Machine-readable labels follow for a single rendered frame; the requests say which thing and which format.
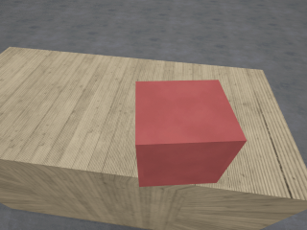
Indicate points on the pedestal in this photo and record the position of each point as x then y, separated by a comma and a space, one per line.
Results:
67, 145

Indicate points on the carton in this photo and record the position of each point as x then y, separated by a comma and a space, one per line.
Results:
185, 132

